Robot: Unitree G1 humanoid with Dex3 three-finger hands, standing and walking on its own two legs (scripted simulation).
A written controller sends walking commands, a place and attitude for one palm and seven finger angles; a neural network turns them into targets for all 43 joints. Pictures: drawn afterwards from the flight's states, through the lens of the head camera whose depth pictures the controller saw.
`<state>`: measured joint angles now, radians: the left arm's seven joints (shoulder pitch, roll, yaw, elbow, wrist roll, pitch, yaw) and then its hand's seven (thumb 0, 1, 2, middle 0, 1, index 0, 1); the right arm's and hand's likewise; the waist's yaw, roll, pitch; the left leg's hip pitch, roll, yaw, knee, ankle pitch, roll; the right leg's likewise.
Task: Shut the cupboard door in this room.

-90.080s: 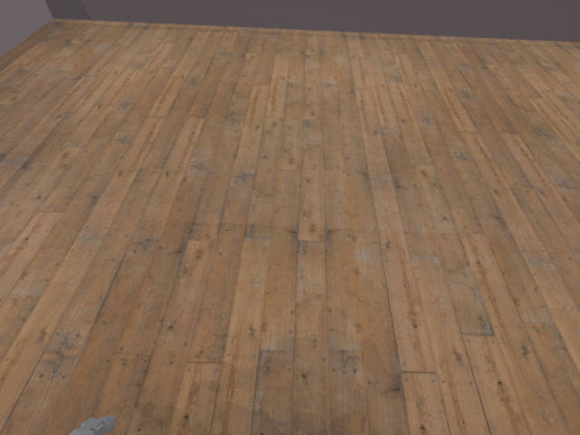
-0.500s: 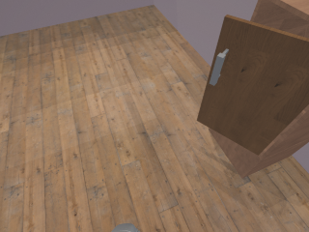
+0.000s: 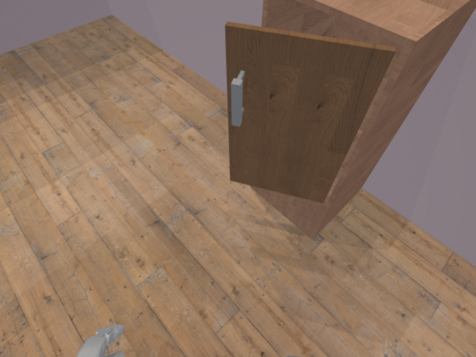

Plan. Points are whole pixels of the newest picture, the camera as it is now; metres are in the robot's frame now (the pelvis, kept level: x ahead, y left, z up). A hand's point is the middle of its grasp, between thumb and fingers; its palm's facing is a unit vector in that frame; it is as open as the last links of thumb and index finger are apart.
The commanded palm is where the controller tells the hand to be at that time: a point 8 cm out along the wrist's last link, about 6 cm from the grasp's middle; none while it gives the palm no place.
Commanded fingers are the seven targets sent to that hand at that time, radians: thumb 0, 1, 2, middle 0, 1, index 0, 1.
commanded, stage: turn to face it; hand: left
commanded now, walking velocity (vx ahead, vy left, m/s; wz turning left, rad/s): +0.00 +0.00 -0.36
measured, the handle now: (239, 98) +0.70 +0.03 -0.02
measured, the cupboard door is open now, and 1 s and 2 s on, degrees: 30 30 30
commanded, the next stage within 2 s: take the last steps up to it in 0.34 s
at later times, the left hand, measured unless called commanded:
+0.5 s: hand out of the picture +0.10 +0.19 -0.18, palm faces -0.12 -0.98 -0.18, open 7.4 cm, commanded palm none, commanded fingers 0.00 0.90 0.90 -0.20 -0.30 -0.20 -0.30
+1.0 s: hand out of the picture +0.11 +0.14 -0.17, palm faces -0.15 -0.98 -0.15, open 7.4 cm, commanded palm none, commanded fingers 0.00 0.90 0.90 -0.20 -0.30 -0.20 -0.30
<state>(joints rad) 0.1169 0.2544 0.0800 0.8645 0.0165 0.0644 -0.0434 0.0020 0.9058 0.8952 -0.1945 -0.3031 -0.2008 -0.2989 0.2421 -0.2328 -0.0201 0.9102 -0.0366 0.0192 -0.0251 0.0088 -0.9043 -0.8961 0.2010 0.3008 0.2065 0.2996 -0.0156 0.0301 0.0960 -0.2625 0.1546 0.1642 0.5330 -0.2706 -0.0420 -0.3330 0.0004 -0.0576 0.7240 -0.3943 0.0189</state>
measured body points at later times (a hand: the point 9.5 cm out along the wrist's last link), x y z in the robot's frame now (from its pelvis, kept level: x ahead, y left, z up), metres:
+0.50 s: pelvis +0.01 +0.01 +0.00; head +0.05 +0.03 +0.45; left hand +0.11 +0.25 -0.16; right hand +0.03 -0.23 -0.14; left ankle +0.03 +0.12 -0.74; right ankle -0.04 -0.11 -0.69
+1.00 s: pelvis +0.11 -0.03 +0.00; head +0.14 -0.03 +0.45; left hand +0.12 +0.19 -0.16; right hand +0.09 -0.27 -0.15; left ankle +0.21 +0.07 -0.71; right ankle -0.02 -0.11 -0.74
